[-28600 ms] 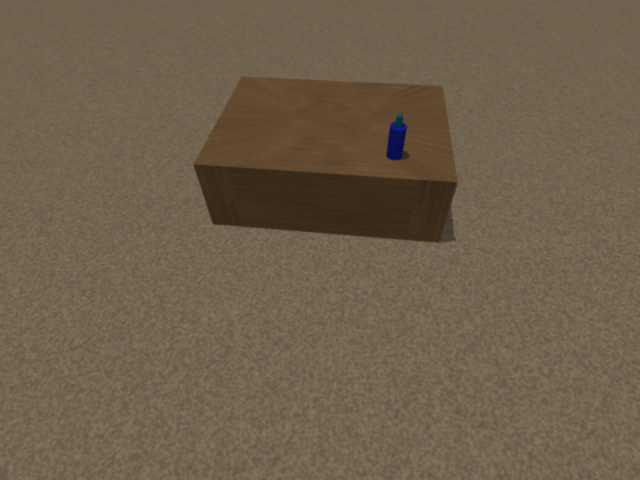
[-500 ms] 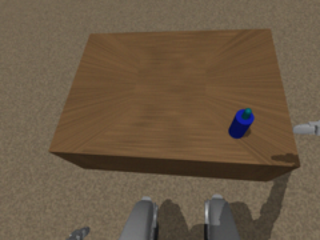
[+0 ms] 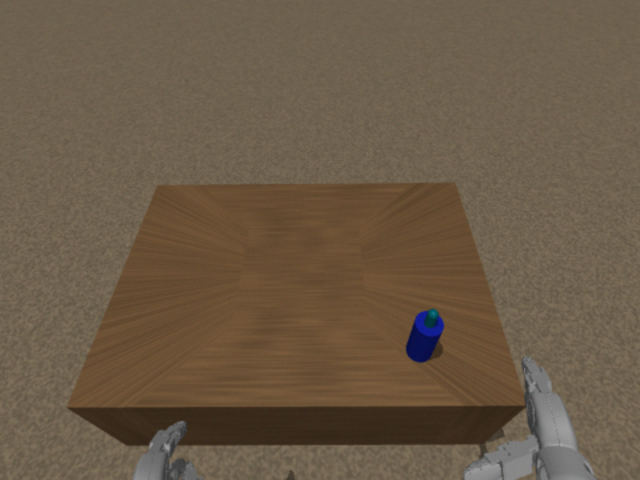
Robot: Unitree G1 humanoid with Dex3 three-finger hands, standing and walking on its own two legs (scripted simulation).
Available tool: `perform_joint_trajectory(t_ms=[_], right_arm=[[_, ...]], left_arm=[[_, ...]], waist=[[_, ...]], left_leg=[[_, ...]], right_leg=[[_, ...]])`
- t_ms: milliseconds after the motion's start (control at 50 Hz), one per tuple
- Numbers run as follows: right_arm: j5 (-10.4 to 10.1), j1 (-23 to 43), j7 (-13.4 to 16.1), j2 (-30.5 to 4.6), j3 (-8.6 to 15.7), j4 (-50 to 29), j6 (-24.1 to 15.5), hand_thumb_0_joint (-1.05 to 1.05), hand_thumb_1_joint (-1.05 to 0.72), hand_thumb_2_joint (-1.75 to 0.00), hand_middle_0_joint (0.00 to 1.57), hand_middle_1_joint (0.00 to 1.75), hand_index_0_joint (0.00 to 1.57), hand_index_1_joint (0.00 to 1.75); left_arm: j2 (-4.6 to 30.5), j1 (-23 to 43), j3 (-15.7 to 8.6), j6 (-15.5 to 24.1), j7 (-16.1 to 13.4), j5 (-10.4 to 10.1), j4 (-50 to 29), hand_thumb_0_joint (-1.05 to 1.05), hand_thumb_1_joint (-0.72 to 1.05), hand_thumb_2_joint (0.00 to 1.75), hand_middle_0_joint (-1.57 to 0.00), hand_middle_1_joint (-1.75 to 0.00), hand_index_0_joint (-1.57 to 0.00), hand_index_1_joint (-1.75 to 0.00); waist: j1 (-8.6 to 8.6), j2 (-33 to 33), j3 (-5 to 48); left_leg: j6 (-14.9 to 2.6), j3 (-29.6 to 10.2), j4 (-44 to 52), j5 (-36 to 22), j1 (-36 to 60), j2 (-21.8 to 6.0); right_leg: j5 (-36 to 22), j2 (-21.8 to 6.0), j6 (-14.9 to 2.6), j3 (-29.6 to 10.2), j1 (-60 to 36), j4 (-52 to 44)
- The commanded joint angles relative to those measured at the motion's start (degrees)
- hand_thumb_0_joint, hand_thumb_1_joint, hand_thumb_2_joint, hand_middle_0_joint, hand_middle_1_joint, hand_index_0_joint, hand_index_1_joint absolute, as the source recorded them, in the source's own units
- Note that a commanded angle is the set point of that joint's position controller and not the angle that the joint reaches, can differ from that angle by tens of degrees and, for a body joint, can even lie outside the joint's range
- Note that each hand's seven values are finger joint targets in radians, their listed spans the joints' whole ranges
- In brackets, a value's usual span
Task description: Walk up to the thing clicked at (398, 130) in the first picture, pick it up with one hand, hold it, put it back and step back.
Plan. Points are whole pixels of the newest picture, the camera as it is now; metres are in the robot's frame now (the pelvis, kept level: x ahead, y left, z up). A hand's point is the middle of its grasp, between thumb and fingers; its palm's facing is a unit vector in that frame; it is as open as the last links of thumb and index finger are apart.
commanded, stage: home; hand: right
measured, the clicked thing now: (425, 332) +0.47 -0.20 -0.31
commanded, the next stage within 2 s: none
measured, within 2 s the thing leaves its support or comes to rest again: neither
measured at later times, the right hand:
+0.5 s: hand (475, 464) +0.17 -0.16 -0.06, palm faces +0.14 +0.96 -0.26, open 17.5 cm
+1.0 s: hand (486, 470) +0.16 -0.17 -0.06, palm faces +0.14 +0.95 -0.27, open 17.5 cm
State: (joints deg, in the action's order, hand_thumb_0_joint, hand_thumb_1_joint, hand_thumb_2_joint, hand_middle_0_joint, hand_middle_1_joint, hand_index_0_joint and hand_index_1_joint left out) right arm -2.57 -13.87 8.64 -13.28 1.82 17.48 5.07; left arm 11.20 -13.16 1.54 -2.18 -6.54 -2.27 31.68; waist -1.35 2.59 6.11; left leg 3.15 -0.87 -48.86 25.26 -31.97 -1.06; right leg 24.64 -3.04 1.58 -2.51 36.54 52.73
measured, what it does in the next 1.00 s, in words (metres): stands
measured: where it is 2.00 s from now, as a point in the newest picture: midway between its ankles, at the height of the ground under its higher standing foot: outside the picture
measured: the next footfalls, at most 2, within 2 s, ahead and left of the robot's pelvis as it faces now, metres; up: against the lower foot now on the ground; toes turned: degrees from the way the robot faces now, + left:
none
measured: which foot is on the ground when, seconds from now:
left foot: down 0.00-1.00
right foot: down 0.00-1.00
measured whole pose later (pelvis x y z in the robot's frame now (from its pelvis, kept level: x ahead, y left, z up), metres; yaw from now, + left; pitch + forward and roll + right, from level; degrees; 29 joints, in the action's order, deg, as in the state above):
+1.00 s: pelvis -0.01 +0.01 -0.01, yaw +0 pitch +6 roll +2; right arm -1.1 -25.8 8.5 -11.0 -0.7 0.7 12.7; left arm 12.1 -14.6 0.5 5.7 -8.7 -0.7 29.0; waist -0.7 1.9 5.0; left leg 2.4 -0.6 -52.4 26.7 -32.1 -0.7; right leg 25.2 -3.3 2.5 -3.0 36.0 54.7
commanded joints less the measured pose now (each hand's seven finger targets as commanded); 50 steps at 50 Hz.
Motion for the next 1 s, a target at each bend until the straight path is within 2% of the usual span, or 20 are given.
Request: perform_joint_trajectory(t_ms=[0,40,60,100,140,220,280,360,420,500,520,540,580,640,760,780,820,900,920,980], right_arm=[[0.07,-4.42,0.21,-4.23,0.62,-15.4,-0.48,0.0,0.55,-0.06,0.05,0.05,0.05,0.05],[0.12,-5.14,0.07,-4.52,0.89,-18.22,0.16,0.0,0.56,-0.05,0.05,0.05,0.05,0.05],[0.1,-3.02,0.12,-6.81,2.49,-23.56,-0.21,0.0,0.54,-0.06,0.05,0.06,0.05,0.06],[0.22,-5.01,-0.32,-4.41,1.03,-22.31,0.37,0.0,0.55,-0.05,0.05,0.05,0.05,0.05],[0.39,-3.47,-0.23,-6.06,3.19,-25.02,0.62,0.0,0.55,-0.06,0.05,0.05,0.05,0.05],[0.85,-4.48,-0.38,-5.04,2.34,-25.44,1.33,0.0,0.57,-0.04,0.05,0.05,0.05,0.05],[0.97,-8.12,-0.35,-2.88,0.66,-23.65,2.34,0.0,0.56,-0.05,0.05,0.05,0.05,0.05],[1.18,-9.65,0.03,-3.34,0.47,-25.13,2.86,0.0,0.59,-0.03,0.05,0.05,0.05,0.05],[1.29,-12.48,0.24,-3.41,1.3,-22.87,3.22,0.0,0.57,-0.04,0.05,0.05,0.05,0.05],[1.36,-10.28,0.32,-4.51,2.13,-25.96,3.06,0.0,0.57,-0.04,0.05,0.05,0.05,0.05],[1.41,-10.65,0.27,-3.71,1.55,-24.23,3.27,0.0,0.57,-0.04,0.05,0.05,0.05,0.05],[1.41,-9.17,0.4,-4.96,2.26,-27.92,2.92,0.0,0.57,-0.04,0.05,0.05,0.05,0.05],[1.49,-11.1,0.26,-3.07,1.02,-25.26,3.4,0.0,0.59,-0.03,0.05,0.05,0.05,0.05],[1.7,-9.94,0.62,-3.64,1.53,-26.43,3.61,0.0,0.55,-0.05,0.05,0.05,0.05,0.05],[1.85,-8.38,0.86,-3.57,0.69,-27.54,4.12,0.0,0.6,-0.02,0.05,0.04,0.05,0.04],[1.87,-10.8,0.84,-2.32,0.27,-24.5,4.44,0.0,0.56,-0.05,0.05,0.05,0.05,0.05],[1.86,-9.98,0.85,-3.18,1.01,-26.54,4.43,0.0,0.57,-0.04,0.05,0.05,0.05,0.05],[1.99,-10.69,0.7,-2.92,0.4,-27.02,4.91,0.0,0.57,-0.04,0.05,0.05,0.05,0.05],[1.96,-10.08,0.71,-3.54,1.21,-27.23,4.91,0.0,0.6,-0.02,0.05,0.04,0.05,0.04],[1.93,-10.64,0.52,-2.82,0.64,-26.39,4.97,0.0,0.57,-0.04,0.05,0.05,0.05,0.05]], left_arm=[[7.35,3.81,-3.05,3.52,-1.28,-0.06,-9.79,0.0,0.9,0.9,-0.2,-0.3,-0.2,-0.3],[7.2,3.89,-2.79,4.09,-1.53,-0.13,-10.08,0.0,0.9,0.9,-0.2,-0.3,-0.2,-0.3],[7.3,4.1,-2.98,4.4,-1.84,-0.05,-10.69,0.0,0.9,0.9,-0.2,-0.3,-0.2,-0.3],[6.67,4.0,-2.55,5.06,-2.29,0.3,-11.03,0.0,0.9,0.9,-0.2,-0.3,-0.2,-0.3],[6.67,3.75,-2.61,5.85,-2.76,0.47,-11.19,0.0,0.9,0.9,-0.2,-0.3,-0.2,-0.3],[6.73,2.94,-2.79,6.96,-3.44,0.91,-11.41,0.0,0.9,0.9,-0.2,-0.3,-0.2,-0.3],[6.82,2.75,-2.96,7.75,-3.35,1.27,-11.68,0.0,0.9,0.9,-0.2,-0.3,-0.2,-0.3],[7.44,3.4,-3.19,8.39,-3.04,1.27,-12.13,0.0,0.9,0.9,-0.2,-0.3,-0.2,-0.3],[7.35,3.21,-3.35,8.59,-2.8,1.19,-12.46,0.0,0.9,0.9,-0.2,-0.3,-0.2,-0.3],[7.87,3.07,-3.75,8.83,-2.71,1.14,-12.64,0.0,0.9,0.9,-0.2,-0.3,-0.2,-0.3],[8.0,2.77,-3.78,8.88,-2.72,1.05,-12.65,0.0,0.9,0.9,-0.2,-0.3,-0.2,-0.3],[7.89,2.93,-3.84,9.0,-2.79,1.09,-12.86,0.0,0.9,0.9,-0.2,-0.3,-0.2,-0.3],[7.7,2.47,-3.85,9.31,-2.91,1.13,-12.64,0.0,0.9,0.9,-0.2,-0.3,-0.2,-0.3],[8.25,1.92,-4.15,9.63,-3.09,1.17,-12.47,0.0,0.9,0.9,-0.2,-0.3,-0.2,-0.3],[8.37,1.81,-4.18,10.29,-3.11,1.38,-11.75,0.0,0.9,0.9,-0.2,-0.3,-0.2,-0.3],[7.93,2.0,-3.81,10.48,-3.0,1.35,-11.84,0.0,0.9,0.9,-0.2,-0.3,-0.2,-0.3],[8.07,1.98,-3.97,10.71,-3.0,1.37,-11.87,0.0,0.9,0.9,-0.2,-0.3,-0.2,-0.3],[8.1,2.06,-4.04,10.93,-2.95,1.44,-11.58,0.0,0.9,0.9,-0.2,-0.3,-0.2,-0.3],[8.06,2.14,-3.95,10.95,-3.02,1.44,-11.62,0.0,0.9,0.9,-0.2,-0.3,-0.2,-0.3],[7.97,2.23,-3.89,11.03,-3.02,1.5,-11.45,0.0,0.9,0.9,-0.2,-0.3,-0.2,-0.3]], waist=[[-0.01,-4.22,5.35],[-0.49,-4.48,4.02],[-0.16,-3.61,4.11],[-1.07,-4.22,3.81],[-0.99,-3.16,4.7],[-1.15,-2.62,7.06],[-0.43,-3.37,6.6],[0.71,-1.95,4.38],[0.98,-4.29,4.24],[1.11,-1.58,4.28],[0.6,-3.62,4.25],[1.1,-1.47,5.01],[0.6,-3.11,5.83],[0.3,-1.99,7.23],[0.48,-0.5,4.1],[0.46,-2.15,3.72],[0.79,-2.0,4.13],[0.56,-1.02,4.32],[0.48,-0.43,3.84],[0.38,-2.48,3.62]], left_leg=[[-2.85,5.63,7.86,-11.11,2.72,3.03],[-2.4,4.61,8.46,-11.03,2.61,2.63],[-2.18,4.03,8.96,-10.94,2.68,2.24],[-1.83,3.11,9.11,-11.11,2.48,1.81],[-1.64,2.2,9.13,-11.44,2.89,1.17],[-1.26,1.23,8.41,-14.82,3.71,0.5],[-1.5,2.15,7.98,-14.44,3.44,0.87],[-2.37,3.59,7.88,-10.05,2.24,1.52],[-1.99,3.55,7.86,-11.15,2.46,1.49],[-2.46,3.83,7.16,-9.72,1.95,1.81],[-2.45,3.87,6.96,-9.06,1.31,2.13],[-2.58,3.76,6.91,-9.26,1.7,1.95],[-2.42,3.98,6.29,-10.77,2.13,2.11],[-2.57,3.87,5.35,-11.65,1.9,2.31],[-2.9,4.37,5.78,-7.23,0.09,2.61],[-2.91,4.68,5.59,-6.81,-0.22,2.87],[-2.79,4.48,5.66,-7.45,0.27,2.7],[-2.85,4.67,5.22,-8.23,0.11,2.79],[-2.9,4.46,5.57,-7.07,-0.3,2.75],[-2.74,4.37,5.9,-6.29,-0.3,2.76]], right_leg=[[-11.41,1.54,-1.75,2.47,-8.74,-9.52],[-10.55,1.99,-1.96,3.31,-8.1,-8.82],[-9.98,2.23,-2.0,3.63,-8.05,-8.48],[-9.45,2.52,-2.27,3.99,-7.57,-7.61],[-9.36,2.81,-2.31,4.26,-8.13,-6.81],[-11.39,3.07,-2.32,4.25,-8.99,-5.5],[-11.57,3.11,-2.33,4.01,-8.38,-5.59],[-9.08,2.95,-1.7,3.66,-7.71,-7.35],[-9.95,2.93,-1.96,3.75,-6.56,-6.39],[-9.21,2.72,-1.51,3.58,-6.82,-6.97],[-8.74,2.49,-1.74,3.35,-6.81,-7.04],[-8.94,2.54,-1.52,3.47,-7.22,-6.94],[-10.4,2.4,-1.68,3.22,-7.57,-6.36],[-11.47,2.14,-1.51,3.22,-8.53,-6.34],[-7.61,1.88,-1.28,2.9,-7.29,-7.7],[-7.43,1.71,-1.36,2.5,-6.77,-7.93],[-8.05,1.85,-1.38,2.77,-6.88,-7.41],[-9.05,1.85,-1.29,2.66,-7.14,-7.52],[-7.68,1.89,-1.25,2.9,-6.89,-7.59],[-6.86,1.94,-1.45,2.91,-6.47,-7.31]])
